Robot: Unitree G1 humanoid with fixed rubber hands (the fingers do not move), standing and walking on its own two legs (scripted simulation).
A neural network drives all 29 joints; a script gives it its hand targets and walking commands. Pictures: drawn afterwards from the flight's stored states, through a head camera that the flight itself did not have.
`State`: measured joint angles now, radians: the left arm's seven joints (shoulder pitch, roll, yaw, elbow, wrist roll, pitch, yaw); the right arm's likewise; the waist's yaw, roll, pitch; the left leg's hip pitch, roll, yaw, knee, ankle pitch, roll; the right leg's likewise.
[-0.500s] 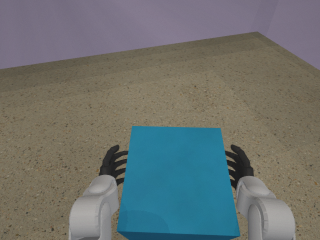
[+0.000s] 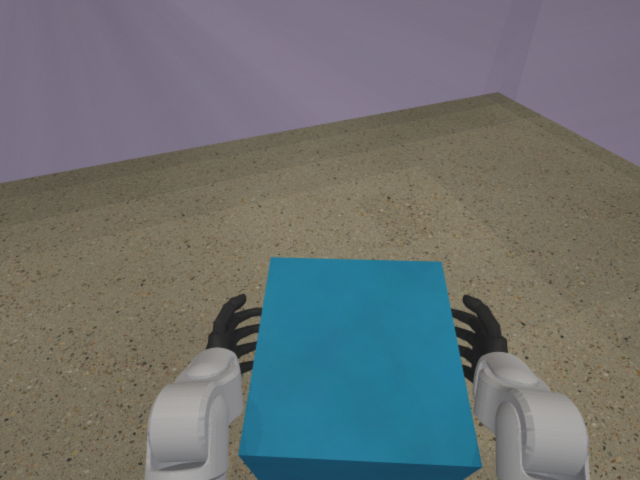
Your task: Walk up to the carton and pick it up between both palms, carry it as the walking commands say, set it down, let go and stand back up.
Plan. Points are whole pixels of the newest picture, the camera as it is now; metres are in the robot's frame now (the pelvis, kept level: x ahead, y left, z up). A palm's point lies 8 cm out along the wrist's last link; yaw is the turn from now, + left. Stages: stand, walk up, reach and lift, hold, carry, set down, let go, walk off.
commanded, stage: carry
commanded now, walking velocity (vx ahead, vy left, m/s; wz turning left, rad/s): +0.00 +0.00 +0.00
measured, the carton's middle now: (351, 387) +0.24 +0.00 +0.02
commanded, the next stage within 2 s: none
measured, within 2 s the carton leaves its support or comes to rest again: neither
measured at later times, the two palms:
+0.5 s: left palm (244, 344) +0.25 +0.13 +0.09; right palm (501, 354) +0.25 -0.16 +0.10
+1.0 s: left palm (277, 331) +0.27 +0.09 +0.10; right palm (526, 338) +0.28 -0.20 +0.09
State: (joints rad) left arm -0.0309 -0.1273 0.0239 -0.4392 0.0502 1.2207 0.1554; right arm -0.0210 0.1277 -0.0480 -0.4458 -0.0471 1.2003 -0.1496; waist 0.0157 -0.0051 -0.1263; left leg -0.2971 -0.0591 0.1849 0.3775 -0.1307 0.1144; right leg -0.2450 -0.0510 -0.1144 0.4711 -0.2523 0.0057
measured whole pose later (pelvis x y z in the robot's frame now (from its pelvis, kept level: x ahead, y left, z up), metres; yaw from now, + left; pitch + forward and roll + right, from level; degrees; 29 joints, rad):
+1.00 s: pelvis +0.03 -0.05 +0.00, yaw +0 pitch +2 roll +0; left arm -0.05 -0.13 0.03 -0.46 0.04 1.21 0.15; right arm -0.04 0.13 -0.05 -0.46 -0.04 1.19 -0.16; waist 0.00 0.00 -0.10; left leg -0.30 0.00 0.15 0.45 -0.20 0.05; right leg -0.20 0.01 -0.14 0.46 -0.31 -0.06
